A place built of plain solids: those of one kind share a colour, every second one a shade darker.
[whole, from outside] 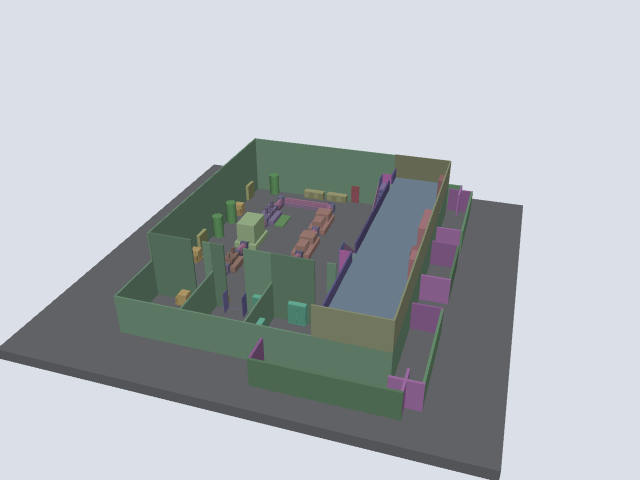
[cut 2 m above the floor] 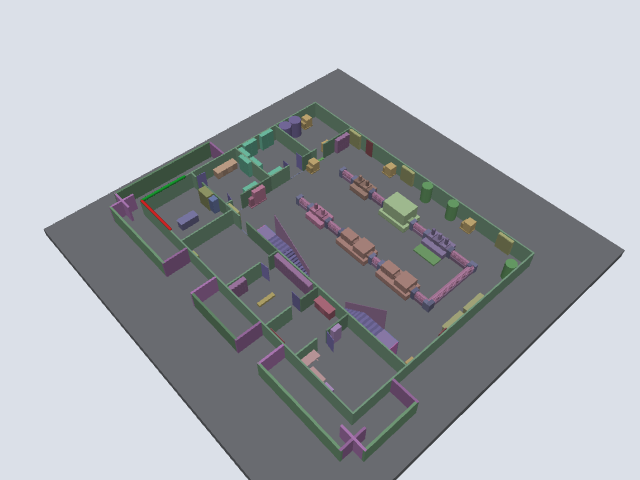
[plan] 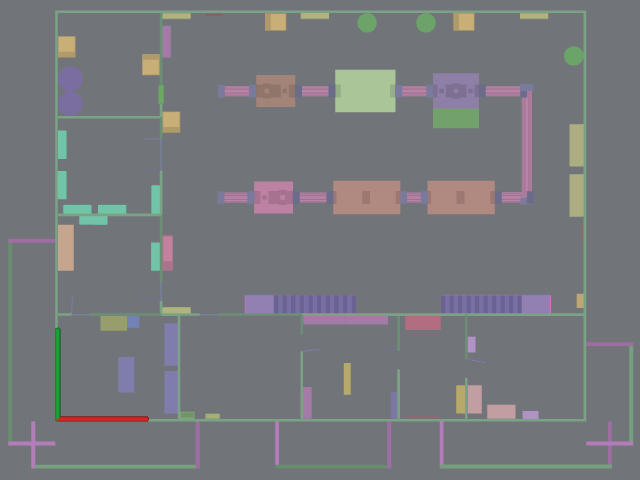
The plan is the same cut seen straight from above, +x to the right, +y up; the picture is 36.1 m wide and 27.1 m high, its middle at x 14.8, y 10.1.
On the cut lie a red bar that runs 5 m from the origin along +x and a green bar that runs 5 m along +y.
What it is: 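A pump hall with its main, pump sets and valves, low rooms beside it, and over them a gallery reached by a steep steel stair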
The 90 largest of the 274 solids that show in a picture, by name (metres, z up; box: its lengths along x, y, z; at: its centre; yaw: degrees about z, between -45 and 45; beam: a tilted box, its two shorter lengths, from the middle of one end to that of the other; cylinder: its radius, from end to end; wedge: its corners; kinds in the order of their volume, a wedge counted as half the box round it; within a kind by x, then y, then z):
{
 "wall_1": {"box": [0.15, 6.19, 3.75], "at": [-0.07, 2.94, 1.82]},
 "wall_2": {"box": [0.15, 5.93, 3.75], "at": [-0.07, 8.71, 1.82]},
 "wall_3": {"box": [0.15, 5.81, 3.75], "at": [-0.07, 14.28, 1.82]},
 "wall_4": {"box": [0.15, 6.18, 3.75], "at": [-0.07, 19.97, 1.82]},
 "wall_5": {"box": [5.83, 0.15, 3.75], "at": [2.92, 11.52, 1.82]},
 "wall_6": {"box": [5.83, 0.15, 3.75], "at": [2.92, 17.03, 1.82]},
 "wall_7": {"box": [6.13, 0.15, 3.75], "at": [2.92, 22.98, 1.82]},
 "wall_8": {"box": [7.14, 0.15, 3.75], "at": [3.42, -0.07, 1.82]},
 "wall_9": {"box": [4.0, 0.15, 3.75], "at": [3.83, 5.89, 1.82]},
 "wall_10": {"box": [0.15, 3.83, 6.55], "at": [5.83, 9.61, 3.23]},
 "wall_11": {"box": [0.15, 2.49, 6.55], "at": [5.83, 12.77, 3.23]},
 "wall_12": {"box": [0.15, 1.22, 6.55], "at": [5.83, 16.42, 3.23]},
 "wall_13": {"box": [0.15, 4.08, 6.55], "at": [5.83, 20.87, 3.23]},
 "wall_14": {"box": [0.15, 5.89, 3.75], "at": [6.84, 2.94, 1.82]},
 "wall_15": {"box": [7.23, 0.15, 3.75], "at": [10.3, -0.07, 1.82]},
 "wall_16": {"box": [4.71, 0.15, 3.91], "at": [11.42, 5.89, 1.91]},
 "wall_17": {"box": [0.15, 3.81, 3.75], "at": [13.77, 1.91, 1.82]},
 "wall_18": {"box": [5.77, 0.15, 3.75], "at": [16.5, -0.07, 1.82]},
 "wall_19": {"box": [5.47, 0.15, 3.91], "at": [16.5, 5.89, 1.91]},
 "wall_20": {"box": [24.15, 0.15, 6.55], "at": [17.75, 22.98, 3.23]},
 "wall_21": {"box": [0.15, 2.79, 3.75], "at": [19.24, 1.39, 1.82]},
 "wall_22": {"box": [4.12, 0.15, 3.75], "at": [21.15, -0.07, 1.82]},
 "wall_23": {"box": [3.82, 0.15, 3.91], "at": [21.15, 5.89, 1.91]},
 "wall_24": {"box": [0.15, 2.31, 3.75], "at": [23.06, 1.16, 1.82]},
 "wall_25": {"box": [0.15, 2.52, 3.75], "at": [23.06, 4.63, 1.82]},
 "wall_26": {"box": [6.92, 0.15, 3.75], "at": [26.37, -0.07, 1.82]},
 "wall_27": {"box": [6.62, 0.15, 3.91], "at": [26.37, 5.89, 1.91]},
 "wall_28": {"box": [0.15, 6.19, 3.75], "at": [29.75, 2.94, 1.82]},
 "wall_29": {"box": [0.15, 17.32, 6.55], "at": [29.75, 14.4, 3.23]},
 "mezz_deck_1": {"box": [29.68, 5.95, 0.15], "at": [14.84, 2.97, 3.79]},
 "yard_wall_1": {"box": [0.22, 11.67, 2.65], "at": [-2.69, 4.33, 1.27]},
 "yard_wall_2": {"box": [9.51, 0.22, 2.65], "at": [3.25, -2.69, 1.27]},
 "yard_wall_3": {"box": [6.55, 0.22, 2.65], "at": [15.54, -2.69, 1.27]},
 "yard_wall_4": {"box": [9.72, 0.22, 2.65], "at": [26.42, -2.69, 1.27]},
 "yard_wall_5": {"box": [0.22, 5.83, 2.65], "at": [32.37, 1.42, 1.27]},
 "mezz_outer_1": {"box": [0.15, 6.19, 2.86], "at": [-0.07, 2.94, 5.13]},
 "mezz_outer_2": {"box": [7.14, 0.15, 2.86], "at": [3.42, -0.07, 5.13]},
 "mezz_outer_3": {"box": [7.23, 0.15, 2.86], "at": [10.3, -0.07, 5.13]},
 "mezz_outer_4": {"box": [5.77, 0.15, 2.86], "at": [16.5, -0.07, 5.13]},
 "mezz_outer_5": {"box": [4.12, 0.15, 2.86], "at": [21.15, -0.07, 5.13]},
 "mezz_outer_6": {"box": [6.92, 0.15, 2.86], "at": [26.37, -0.07, 5.13]},
 "mezz_outer_7": {"box": [0.15, 6.19, 2.86], "at": [29.75, 2.94, 5.13]},
 "yard_cheek_1": {"box": [2.65, 0.22, 2.65], "at": [-1.48, -1.39, 1.27]},
 "yard_cheek_2": {"box": [2.65, 0.22, 2.65], "at": [-1.48, 10.06, 1.27]},
 "yard_cheek_3": {"box": [0.22, 2.65, 2.65], "at": [-1.39, -1.48, 1.27]},
 "yard_cheek_4": {"box": [0.22, 2.65, 2.65], "at": [7.9, -1.48, 1.27]},
 "yard_cheek_5": {"box": [0.22, 2.65, 2.65], "at": [12.38, -1.48, 1.27]},
 "yard_cheek_6": {"box": [0.22, 2.65, 2.65], "at": [18.71, -1.48, 1.27]},
 "yard_cheek_7": {"box": [0.22, 2.65, 2.65], "at": [21.67, -1.48, 1.27]},
 "yard_cheek_8": {"box": [2.65, 0.22, 2.65], "at": [31.16, -1.39, 1.27]},
 "yard_cheek_9": {"box": [2.65, 0.22, 2.65], "at": [31.16, 4.22, 1.27]},
 "yard_cheek_10": {"box": [0.22, 2.65, 2.65], "at": [31.17, -1.48, 1.27]},
 "surge_vessel_1": {"box": [3.4, 2.4, 0.52], "at": [17.36, 18.51, 0.36]},
 "surge_vessel_2": {"box": [2.79, 1.93, 2.08], "at": [17.36, 18.51, 1.66]},
 "mezz_landing_1": {"box": [1.6, 1.02, 3.91], "at": [11.39, 6.46, 1.91]},
 "mezz_landing_2": {"box": [1.6, 1.02, 3.91], "at": [26.99, 6.46, 1.91]},
 "mezz_kept_1": {"box": [1.6, 0.6, 2.15], "at": [10.03, 0.31, 4.88]},
 "mezz_kept_2": {"box": [4.0, 0.8, 2.15], "at": [16.74, 0.41, 4.88]},
 "mezz_kept_3": {"box": [1.6, 0.6, 2.15], "at": [26.35, 0.31, 4.88]},
 "pump_set_1": {"box": [3.8, 1.9, 0.52], "at": [17.44, 12.5, 0.36]},
 "pump_set_2": {"box": [1.46, 1.5, 0.78], "at": [18.35, 12.5, 1.01]},
 "pump_set_3": {"box": [3.8, 1.9, 0.52], "at": [22.77, 12.5, 0.36]},
 "pump_set_4": {"box": [1.46, 1.5, 0.78], "at": [23.68, 12.5, 1.01]},
 "panel_1": {"box": [0.48, 1.6, 2.0], "at": [0.24, 13.2, 1.1]},
 "panel_2": {"box": [0.48, 1.6, 2.0], "at": [0.24, 15.48, 1.1]},
 "panel_3": {"box": [1.6, 0.48, 2.0], "at": [1.1, 11.83, 1.1]},
 "panel_4": {"box": [1.6, 0.48, 2.0], "at": [2.0, 11.21, 1.1]},
 "panel_5": {"box": [1.6, 0.48, 2.0], "at": [3.06, 11.83, 1.1]},
 "panel_6": {"box": [0.48, 1.6, 2.0], "at": [5.52, 9.16, 1.1]},
 "panel_7": {"box": [0.48, 1.6, 2.0], "at": [5.52, 12.39, 1.1]},
 "air_receiver_1": {"cylinder": 0.55, "from": [17.46, 22.36, 0.0], "to": [17.46, 22.36, 2.4]},
 "air_receiver_2": {"cylinder": 0.55, "from": [20.78, 22.36, 0.0], "to": [20.78, 22.36, 2.4]},
 "air_receiver_3": {"cylinder": 0.55, "from": [29.13, 20.49, 0.0], "to": [29.13, 20.49, 2.4]},
 "lockers_1": {"box": [0.48, 1.8, 1.7], "at": [6.14, 21.31, 0.95]},
 "lockers_2": {"box": [0.48, 1.8, 1.7], "at": [14.08, 0.9, 0.95]},
 "lockers_3": {"box": [2.4, 0.48, 1.7], "at": [15.04, 5.58, 0.95]},
 "lockers_4": {"box": [2.4, 0.48, 1.7], "at": [17.45, 5.58, 0.95]},
 "tank_1": {"cylinder": 0.7, "from": [0.7, 17.8, 0.0], "to": [0.7, 17.8, 2.2]},
 "tank_2": {"cylinder": 0.7, "from": [0.7, 19.2, 0.0], "to": [0.7, 19.2, 2.2]},
 "mezz_parapet_1": {"box": [10.69, 0.15, 1.15], "at": [5.34, 5.89, 4.38]},
 "mezz_parapet_2": {"box": [14.2, 0.15, 1.15], "at": [19.19, 5.89, 4.38]},
 "fume_cupboard_1": {"box": [1.5, 0.83, 2.2], "at": [3.15, 5.4, 1.2]},
 "manifold_valves_1": {"box": [2.6, 2.0, 0.52], "at": [22.48, 18.51, 0.36]},
 "inlet_valves_1": {"box": [2.2, 1.8, 0.52], "at": [12.18, 12.5, 0.36]},
 "outlet_valves_1": {"box": [2.2, 1.8, 0.52], "at": [12.3, 18.51, 0.36]},
 "control_desk_1": {"box": [0.8, 2.54, 0.91], "at": [0.41, 9.66, 0.41]},
 "conveyor_wall_1": {"box": [0.56, 6.77, 0.45], "at": [26.48, 15.51, 0.17]},
 "reception_desk_1": {"box": [1.94, 0.7, 1.11], "at": [20.61, 5.46, 0.51]},
 "lab_bench_1": {"box": [0.8, 1.94, 0.91], "at": [3.9, 2.49, 0.41]},
 "conveyor_pipe_1": {"box": [0.42, 6.77, 0.42], "at": [26.48, 15.51, 0.64]}
}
